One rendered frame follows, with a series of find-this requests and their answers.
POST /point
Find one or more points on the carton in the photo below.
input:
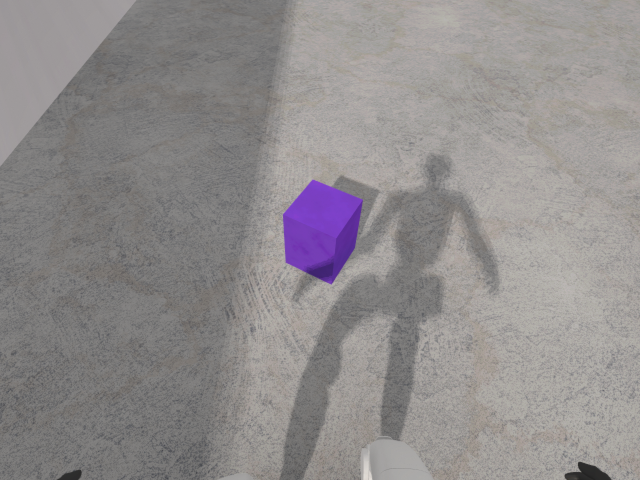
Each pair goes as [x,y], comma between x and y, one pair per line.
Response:
[320,230]

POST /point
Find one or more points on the robot right thigh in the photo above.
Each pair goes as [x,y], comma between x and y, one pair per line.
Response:
[387,459]

